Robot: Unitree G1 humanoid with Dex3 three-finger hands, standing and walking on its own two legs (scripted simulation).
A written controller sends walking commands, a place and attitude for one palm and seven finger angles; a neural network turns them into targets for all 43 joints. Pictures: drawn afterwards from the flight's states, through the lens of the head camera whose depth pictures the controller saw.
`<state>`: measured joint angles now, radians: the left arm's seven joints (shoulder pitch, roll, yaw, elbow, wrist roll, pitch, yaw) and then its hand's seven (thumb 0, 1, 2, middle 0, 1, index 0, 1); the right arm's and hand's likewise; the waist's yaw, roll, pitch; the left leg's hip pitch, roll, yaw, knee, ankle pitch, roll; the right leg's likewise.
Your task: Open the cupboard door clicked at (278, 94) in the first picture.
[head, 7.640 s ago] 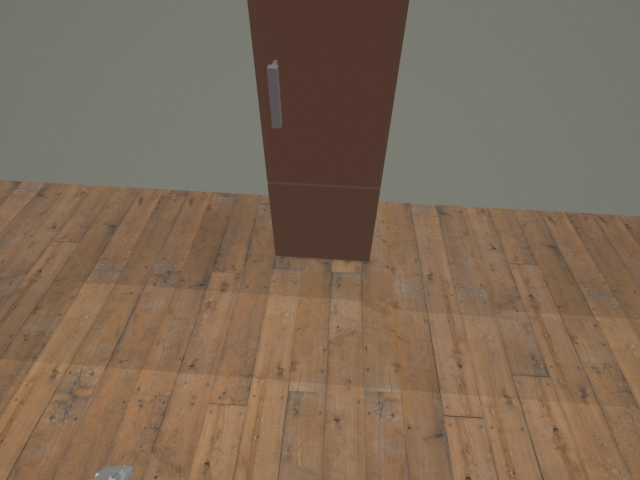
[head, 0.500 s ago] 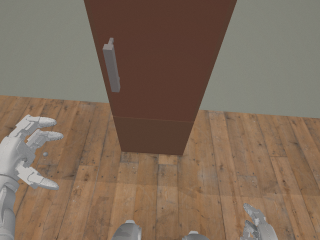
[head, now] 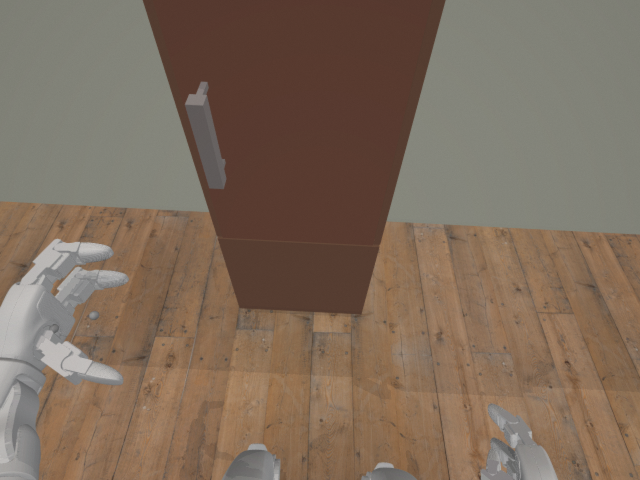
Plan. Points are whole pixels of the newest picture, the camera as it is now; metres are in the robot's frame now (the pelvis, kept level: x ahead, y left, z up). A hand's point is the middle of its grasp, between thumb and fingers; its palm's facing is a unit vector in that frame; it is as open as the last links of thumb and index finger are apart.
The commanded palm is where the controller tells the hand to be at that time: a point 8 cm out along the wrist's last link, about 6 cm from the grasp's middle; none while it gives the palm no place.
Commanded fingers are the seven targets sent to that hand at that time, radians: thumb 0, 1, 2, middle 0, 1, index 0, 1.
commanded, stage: move the hooked fingers beside the handle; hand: left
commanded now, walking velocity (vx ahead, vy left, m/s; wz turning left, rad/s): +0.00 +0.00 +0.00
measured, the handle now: (210, 137) +0.62 +0.21 +0.04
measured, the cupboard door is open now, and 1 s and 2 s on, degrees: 0 0 0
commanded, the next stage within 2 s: none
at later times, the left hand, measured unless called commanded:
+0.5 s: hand (119, 256) +0.37 +0.27 +0.06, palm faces +0.01 -1.00 -0.02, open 14.0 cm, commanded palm +0.35 +0.32 +0.06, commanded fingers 0.00 -0.50 0.30 -0.30 -1.20 -0.30 -1.20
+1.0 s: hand (138, 208) +0.45 +0.28 +0.05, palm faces +0.00 -1.00 -0.02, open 14.0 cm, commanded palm +0.44 +0.32 +0.05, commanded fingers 0.00 -0.50 0.30 -0.30 -1.20 -0.30 -1.20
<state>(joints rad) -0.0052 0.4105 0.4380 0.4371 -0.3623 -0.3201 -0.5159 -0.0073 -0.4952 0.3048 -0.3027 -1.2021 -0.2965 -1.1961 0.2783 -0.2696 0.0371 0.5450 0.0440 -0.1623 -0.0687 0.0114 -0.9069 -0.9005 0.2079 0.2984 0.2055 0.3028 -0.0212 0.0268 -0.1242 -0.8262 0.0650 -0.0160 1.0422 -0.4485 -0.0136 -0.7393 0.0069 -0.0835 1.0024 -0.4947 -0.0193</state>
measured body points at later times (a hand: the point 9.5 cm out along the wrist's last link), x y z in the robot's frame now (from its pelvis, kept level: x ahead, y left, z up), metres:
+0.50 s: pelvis +0.00 +0.01 +0.00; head +0.08 +0.02 +0.44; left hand +0.36 +0.33 +0.06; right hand +0.10 -0.26 -0.10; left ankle +0.03 +0.13 -0.67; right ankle +0.00 -0.11 -0.67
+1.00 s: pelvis -0.01 +0.02 -0.02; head +0.11 +0.05 +0.42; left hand +0.44 +0.33 +0.06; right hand +0.04 -0.25 -0.12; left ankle +0.03 +0.13 -0.67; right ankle +0.00 -0.11 -0.67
